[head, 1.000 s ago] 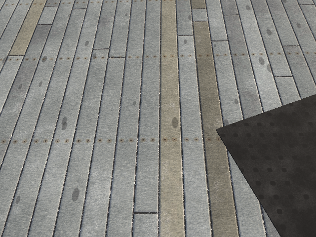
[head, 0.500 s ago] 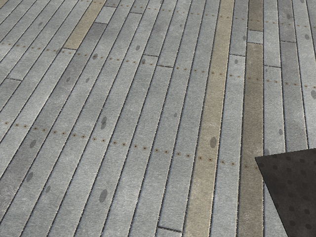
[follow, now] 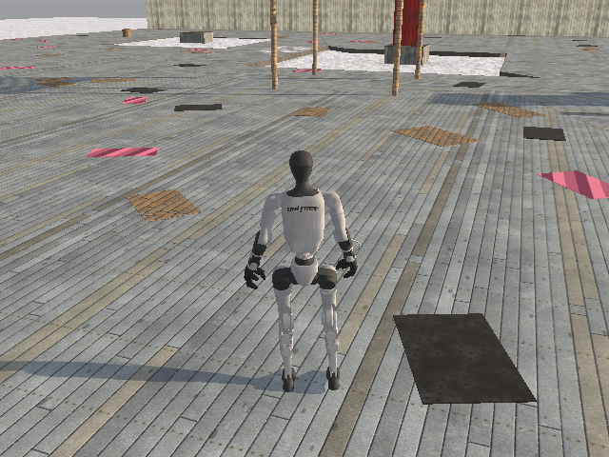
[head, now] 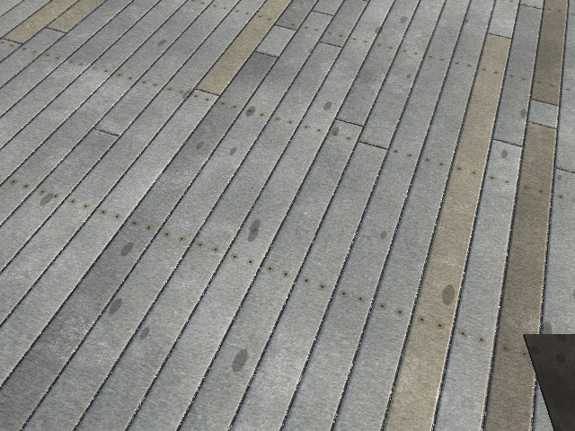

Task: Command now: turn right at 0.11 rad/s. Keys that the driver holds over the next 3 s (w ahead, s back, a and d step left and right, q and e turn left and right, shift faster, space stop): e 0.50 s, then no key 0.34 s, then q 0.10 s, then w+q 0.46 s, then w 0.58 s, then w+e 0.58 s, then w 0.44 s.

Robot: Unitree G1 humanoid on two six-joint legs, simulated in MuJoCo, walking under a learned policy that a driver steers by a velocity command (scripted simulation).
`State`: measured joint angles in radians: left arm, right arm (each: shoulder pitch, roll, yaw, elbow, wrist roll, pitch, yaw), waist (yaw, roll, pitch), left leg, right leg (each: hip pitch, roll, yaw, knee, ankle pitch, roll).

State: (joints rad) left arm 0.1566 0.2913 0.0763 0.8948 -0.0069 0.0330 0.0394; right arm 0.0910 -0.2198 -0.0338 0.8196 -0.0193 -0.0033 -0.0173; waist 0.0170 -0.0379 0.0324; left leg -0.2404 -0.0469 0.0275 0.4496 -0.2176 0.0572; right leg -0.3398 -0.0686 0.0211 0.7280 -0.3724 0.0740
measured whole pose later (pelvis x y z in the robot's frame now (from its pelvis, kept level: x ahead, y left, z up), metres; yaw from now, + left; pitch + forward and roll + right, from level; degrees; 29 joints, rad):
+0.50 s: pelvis -0.02 +0.00 +0.00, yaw -15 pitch +1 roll +0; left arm 0.10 0.31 0.10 0.81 -0.03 0.06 0.02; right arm 0.16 -0.27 -0.08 0.82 -0.02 0.00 -0.05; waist -0.02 -0.02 0.07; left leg -0.21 0.04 0.17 0.43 -0.24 0.03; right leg -0.49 -0.04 0.01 0.99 -0.42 0.07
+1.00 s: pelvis -0.02 -0.05 +0.00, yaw -19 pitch +0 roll -1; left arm 0.08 0.22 0.03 0.87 0.00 0.00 0.02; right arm 0.18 -0.29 -0.07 0.90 0.01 0.03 -0.03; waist -0.03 0.03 0.03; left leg -0.26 0.06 0.01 0.61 -0.34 -0.04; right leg -0.22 0.04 -0.06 0.48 -0.26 -0.05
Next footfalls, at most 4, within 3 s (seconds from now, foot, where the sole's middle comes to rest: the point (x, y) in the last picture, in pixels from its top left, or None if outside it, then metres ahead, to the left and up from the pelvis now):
0.06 right None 0.03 -0.15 -0.78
0.64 right None -0.02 -0.16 -0.78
1.04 left None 0.03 0.06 -0.78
1.42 right None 0.19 -0.24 -0.78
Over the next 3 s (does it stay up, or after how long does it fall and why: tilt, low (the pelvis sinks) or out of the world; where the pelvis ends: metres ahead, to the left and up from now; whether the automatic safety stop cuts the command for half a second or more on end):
stays up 0.97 -0.17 -0.02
